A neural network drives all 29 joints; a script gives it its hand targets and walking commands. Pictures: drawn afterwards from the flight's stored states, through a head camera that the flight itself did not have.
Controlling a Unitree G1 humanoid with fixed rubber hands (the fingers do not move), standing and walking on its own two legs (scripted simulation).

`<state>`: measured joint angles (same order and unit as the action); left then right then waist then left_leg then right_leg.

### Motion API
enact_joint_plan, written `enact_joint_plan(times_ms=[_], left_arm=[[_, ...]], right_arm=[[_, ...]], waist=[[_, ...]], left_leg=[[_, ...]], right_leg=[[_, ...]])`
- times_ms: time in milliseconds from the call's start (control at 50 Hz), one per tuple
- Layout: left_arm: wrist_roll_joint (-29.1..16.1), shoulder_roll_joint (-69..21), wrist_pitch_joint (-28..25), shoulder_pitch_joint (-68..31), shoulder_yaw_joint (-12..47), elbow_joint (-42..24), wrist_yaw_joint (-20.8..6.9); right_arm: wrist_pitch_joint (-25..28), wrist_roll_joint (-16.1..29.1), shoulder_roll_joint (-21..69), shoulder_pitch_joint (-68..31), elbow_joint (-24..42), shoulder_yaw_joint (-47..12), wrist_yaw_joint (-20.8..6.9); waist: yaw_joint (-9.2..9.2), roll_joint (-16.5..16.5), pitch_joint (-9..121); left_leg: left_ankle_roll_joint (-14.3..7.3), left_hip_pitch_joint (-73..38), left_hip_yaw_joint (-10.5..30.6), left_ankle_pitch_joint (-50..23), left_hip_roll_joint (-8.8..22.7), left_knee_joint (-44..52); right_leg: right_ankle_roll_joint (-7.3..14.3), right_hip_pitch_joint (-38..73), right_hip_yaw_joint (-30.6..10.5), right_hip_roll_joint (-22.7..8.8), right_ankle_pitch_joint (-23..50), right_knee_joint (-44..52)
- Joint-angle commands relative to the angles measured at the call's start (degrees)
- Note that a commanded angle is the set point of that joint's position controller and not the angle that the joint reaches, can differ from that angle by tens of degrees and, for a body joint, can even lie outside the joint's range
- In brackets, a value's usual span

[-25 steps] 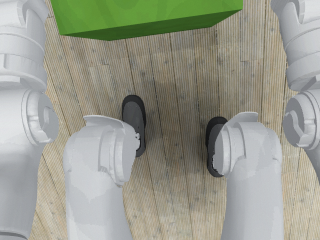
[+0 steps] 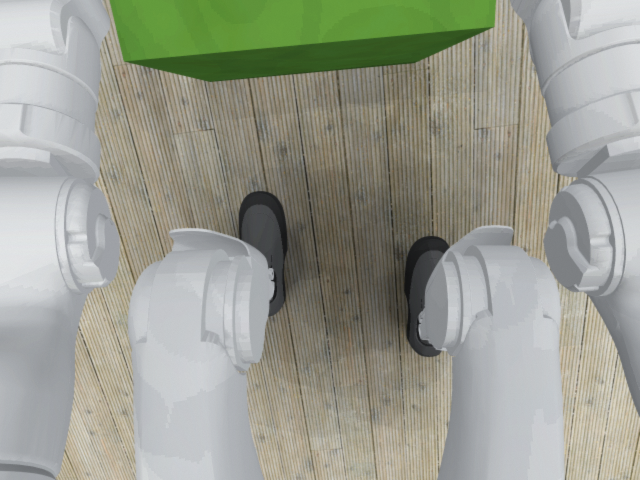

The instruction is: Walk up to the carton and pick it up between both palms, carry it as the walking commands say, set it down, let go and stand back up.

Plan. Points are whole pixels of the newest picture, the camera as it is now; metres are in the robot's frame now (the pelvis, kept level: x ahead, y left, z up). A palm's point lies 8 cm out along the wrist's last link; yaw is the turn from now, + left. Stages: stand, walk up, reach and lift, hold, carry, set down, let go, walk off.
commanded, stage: reach and lift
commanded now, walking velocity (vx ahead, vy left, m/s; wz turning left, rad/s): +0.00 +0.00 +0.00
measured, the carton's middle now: out of the picture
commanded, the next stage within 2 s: none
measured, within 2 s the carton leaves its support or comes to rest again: leaves its support in 0.54 s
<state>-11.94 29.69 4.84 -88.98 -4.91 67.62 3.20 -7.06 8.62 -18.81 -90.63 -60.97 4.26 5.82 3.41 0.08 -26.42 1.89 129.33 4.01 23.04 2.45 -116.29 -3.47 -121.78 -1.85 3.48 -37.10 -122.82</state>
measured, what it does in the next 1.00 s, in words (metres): stands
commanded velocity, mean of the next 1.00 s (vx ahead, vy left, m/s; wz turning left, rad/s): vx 0.00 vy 0.00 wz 0.00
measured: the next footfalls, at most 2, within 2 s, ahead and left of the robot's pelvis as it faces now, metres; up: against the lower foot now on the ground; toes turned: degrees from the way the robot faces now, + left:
none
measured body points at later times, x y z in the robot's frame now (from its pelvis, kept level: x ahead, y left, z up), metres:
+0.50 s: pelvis +0.00 +0.00 +0.00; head +0.38 +0.05 +0.22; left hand +0.55 +0.27 -0.19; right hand +0.59 -0.10 -0.18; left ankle +0.15 +0.14 -0.36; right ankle +0.10 -0.13 -0.36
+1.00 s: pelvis -0.01 +0.00 +0.00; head +0.36 +0.07 +0.24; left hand +0.55 +0.28 -0.15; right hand +0.60 -0.09 -0.12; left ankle +0.15 +0.14 -0.36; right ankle +0.10 -0.13 -0.36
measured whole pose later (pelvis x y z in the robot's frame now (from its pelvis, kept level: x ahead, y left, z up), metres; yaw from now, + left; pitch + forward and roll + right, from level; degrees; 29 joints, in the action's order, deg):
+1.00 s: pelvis -0.01 +0.00 +0.00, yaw +0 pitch +30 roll -3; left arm -12.0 29.8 18.2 -89.9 -5.1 56.5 4.8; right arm -16.7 8.6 -18.5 -88.5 -50.6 8.6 7.6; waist 3.5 5.4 -29.9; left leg 1.2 124.1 4.0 22.3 2.2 -116.6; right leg -3.6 -116.4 -1.9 3.6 -36.3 -122.9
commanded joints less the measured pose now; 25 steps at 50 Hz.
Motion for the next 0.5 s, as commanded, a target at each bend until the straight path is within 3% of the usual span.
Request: enact_joint_plan(times_ms=[0, 20, 40, 80, 100, 120, 140, 160, 220, 240, 260, 280, 300, 320, 340, 360, 380, 400, 440, 460, 480], left_arm=[[-2.60, -39.41, 0.92, -29.26, 4.46, -10.52, -15.14], [-2.47, -40.74, 1.56, -28.03, 4.29, -8.84, -15.79], [-3.36, -41.92, 1.55, -28.86, 4.96, -11.59, -16.39], [-0.88, -43.45, 2.87, -25.59, 5.16, -9.12, -17.25], [-1.96, -43.99, 2.24, -29.29, 5.56, -13.05, -17.48], [-2.17, -43.39, 2.36, -29.13, 6.37, -13.73, -17.45], [-2.59, -44.14, 2.62, -28.71, 6.14, -12.87, -17.48], [-3.10, -45.34, 2.70, -29.80, 7.47, -14.90, -17.86], [-3.89, -47.02, 2.72, -32.45, 11.51, -19.46, -16.84], [-2.77, -46.83, 3.16, -31.58, 10.59, -19.34, -16.46], [-1.96, -47.41, 3.26, -31.16, 10.65, -18.47, -16.36], [-2.54, -48.00, 3.28, -32.20, 13.09, -20.84, -15.84], [-2.44, -50.13, 3.43, -31.28, 12.76, -21.11, -15.53], [-3.50, -50.42, 3.50, -30.71, 12.71, -20.75, -15.52], [-4.66, -50.25, 3.25, -33.02, 13.70, -22.10, -15.07], [-5.26, -48.82, 3.14, -34.34, 14.22, -25.28, -14.86], [-6.03, -49.67, 3.07, -35.50, 13.84, -25.68, -14.53], [-5.93, -49.83, 3.02, -35.20, 13.19, -26.22, -14.21], [-8.27, -49.18, 2.47, -36.73, 13.70, -28.00, -14.08], [-8.12, -46.65, 2.49, -37.42, 12.83, -27.75, -13.77], [-8.29, -47.50, 2.24, -37.28, 12.57, -29.49, -13.59]], right_arm=[[-1.00, -0.32, 39.40, -25.67, 9.82, -8.79, -11.50], [-1.62, -1.25, 40.22, -23.80, 8.27, -8.47, -11.98], [-1.72, -1.26, 41.50, -24.98, 11.85, -8.20, -12.34], [-2.31, -2.06, 43.79, -21.51, 7.69, -6.87, -13.07], [-1.91, -1.02, 44.19, -23.68, 11.72, -8.05, -13.53], [-2.46, -0.49, 45.33, -21.31, 9.19, -7.73, -13.90], [-2.71, -0.87, 45.83, -23.29, 9.75, -7.68, -13.89], [-2.88, -1.92, 44.99, -20.31, 8.30, -6.08, -14.28], [-1.71, 1.80, 45.58, -24.47, 11.82, -7.20, -14.96], [-1.52, 0.46, 41.96, -23.06, 9.46, -4.99, -15.10], [-1.98, 0.24, 43.03, -21.80, 7.60, -4.52, -15.65], [-1.65, 1.20, 42.16, -23.04, 10.41, -5.03, -15.42], [-1.69, 2.01, 43.75, -24.13, 9.42, -5.38, -15.97], [-1.08, 2.22, 41.58, -24.96, 12.14, -6.89, -15.55], [-1.37, 2.44, 42.05, -25.18, 11.85, -7.31, -15.26], [-1.23, 4.47, 42.86, -27.47, 14.81, -9.10, -14.97], [-1.10, 4.85, 43.02, -28.82, 16.73, -10.27, -14.67], [-0.88, 5.77, 44.39, -32.26, 20.49, -11.78, -14.31], [-1.43, 6.00, 44.80, -31.92, 21.77, -13.21, -13.16], [-1.83, 6.43, 45.61, -31.57, 21.22, -14.02, -13.08], [-1.79, 6.65, 46.70, -32.44, 22.61, -15.17, -12.86]], waist=[[1.36, 6.89, 68.27], [1.13, 6.63, 68.25], [0.45, 7.91, 70.16], [0.37, 5.98, 66.52], [1.14, 5.02, 70.37], [0.93, 4.10, 70.17], [0.82, 5.77, 70.66], [-0.72, 3.20, 69.62], [0.56, -4.07, 75.47], [-1.36, -6.24, 72.43], [-0.72, -6.48, 70.07], [-0.94, -8.39, 74.37], [-0.41, -9.53, 74.08], [-1.41, -7.47, 76.61], [-1.27, -6.88, 78.57], [0.66, -7.62, 82.42], [-0.30, -5.54, 86.37], [1.42, -4.39, 88.55], [1.04, -1.41, 94.91], [3.02, 0.14, 94.88], [3.18, 1.17, 97.95]], left_leg=[[-1.66, -35.71, -7.62, -10.96, -2.95, -1.60], [-1.63, -33.65, -8.37, -11.10, -3.07, -1.19], [-1.80, -35.12, -7.67, -12.39, -2.98, -1.07], [-2.03, -32.15, -7.94, -9.52, -3.05, -0.42], [-1.76, -33.47, -7.84, -12.70, -3.06, -1.27], [-1.71, -34.68, -8.38, -12.19, -2.74, -1.40], [-2.17, -35.29, -7.56, -11.23, -2.80, -0.80], [-1.66, -34.86, -7.50, -13.08, -2.97, -0.86], [-0.84, -44.29, -7.42, -17.04, -2.90, -1.25], [-0.55, -45.80, -7.16, -14.58, -2.93, 0.55], [-0.66, -45.86, -6.23, -15.27, -3.10, 0.45], [-0.28, -53.88, -5.83, -17.76, -3.40, 0.78], [-0.25, -52.38, -5.83, -17.56, -3.56, 0.77], [-0.18, -52.87, -5.83, -17.52, -3.81, 0.54], [-0.04, -55.23, -5.88, -18.30, -3.93, 0.26], [-0.20, -56.42, -6.24, -19.85, -3.86, -0.51], [-0.47, -56.76, -6.76, -20.57, -3.96, -0.82], [-0.92, -56.26, -7.46, -21.70, -4.42, -0.66], [-0.96, -57.12, -7.53, -24.89, -4.50, -1.20], [-1.39, -57.37, -7.74, -24.23, -4.29, -0.41], [-1.70, -57.36, -7.95, -25.55, -4.47, -0.79]], right_leg=[[1.37, 19.45, 3.93, 1.71, 14.21, 11.50], [1.53, 20.80, 3.99, 1.86, 15.16, 11.24], [1.40, 20.78, 4.47, 2.03, 16.27, 11.20], [1.65, 18.65, 4.55, 2.61, 14.54, 11.59], [2.20, 18.57, 4.13, 2.58, 17.37, 10.68], [2.05, 18.40, 4.33, 2.69, 16.40, 10.59], [2.03, 18.36, 4.88, 2.29, 14.90, 10.21], [2.60, 16.05, 4.91, 2.74, 16.49, 9.83], [3.57, 13.51, 5.45, 2.58, 18.26, 8.92], [3.34, 9.74, 7.31, 2.84, 14.19, 9.58], [3.95, 5.34, 6.89, 2.65, 13.32, 9.11], [3.69, 4.76, 7.82, 3.03, 12.15, 8.73], [4.42, 5.07, 7.23, 2.87, 12.15, 9.55], [4.12, 7.42, 7.86, 2.62, 13.07, 9.56], [4.21, 8.48, 7.51, 2.30, 12.87, 9.43], [4.12, 10.39, 7.04, 2.36, 14.17, 9.08], [3.56, 13.79, 7.69, 2.44, 15.91, 9.21], [3.26, 15.76, 7.44, 2.65, 17.91, 9.28], [3.01, 20.59, 7.65, 2.87, 21.42, 8.96], [2.71, 22.35, 6.97, 2.62, 20.50, 9.62], [2.53, 24.33, 7.24, 2.75, 22.19, 9.18]])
